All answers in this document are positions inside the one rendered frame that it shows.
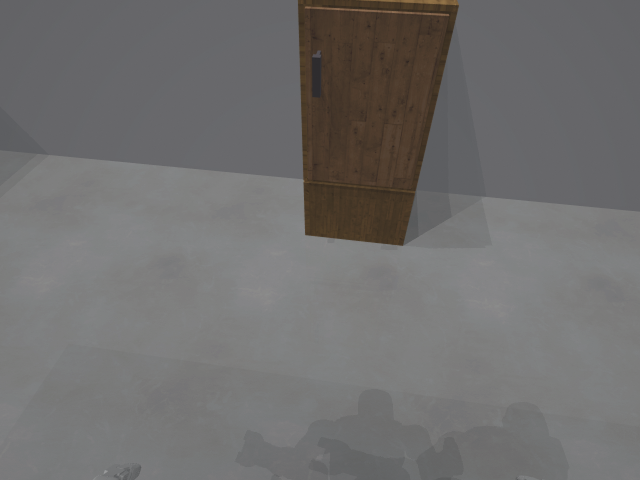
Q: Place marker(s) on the handle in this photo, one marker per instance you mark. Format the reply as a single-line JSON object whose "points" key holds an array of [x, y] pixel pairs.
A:
{"points": [[316, 74]]}

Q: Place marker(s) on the cupboard door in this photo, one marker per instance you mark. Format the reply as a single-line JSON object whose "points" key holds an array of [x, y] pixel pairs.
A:
{"points": [[378, 70]]}

